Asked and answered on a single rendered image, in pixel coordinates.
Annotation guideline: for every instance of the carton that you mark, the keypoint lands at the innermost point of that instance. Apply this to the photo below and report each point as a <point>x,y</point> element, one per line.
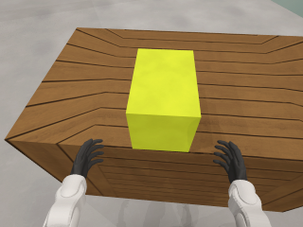
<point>163,110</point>

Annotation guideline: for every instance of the right robot forearm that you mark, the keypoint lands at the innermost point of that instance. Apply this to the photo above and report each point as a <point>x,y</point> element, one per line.
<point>245,205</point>

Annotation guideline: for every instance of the left robot forearm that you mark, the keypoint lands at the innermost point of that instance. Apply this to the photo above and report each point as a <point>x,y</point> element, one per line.
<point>69,200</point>

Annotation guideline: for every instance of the left robot hand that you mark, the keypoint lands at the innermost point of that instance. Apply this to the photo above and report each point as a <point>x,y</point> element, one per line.
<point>83,162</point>

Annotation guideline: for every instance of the pedestal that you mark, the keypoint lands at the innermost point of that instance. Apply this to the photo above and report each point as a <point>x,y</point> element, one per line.
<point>250,89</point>

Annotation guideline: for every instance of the right robot hand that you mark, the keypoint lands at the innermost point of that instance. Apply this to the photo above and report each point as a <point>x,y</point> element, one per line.
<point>234,166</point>

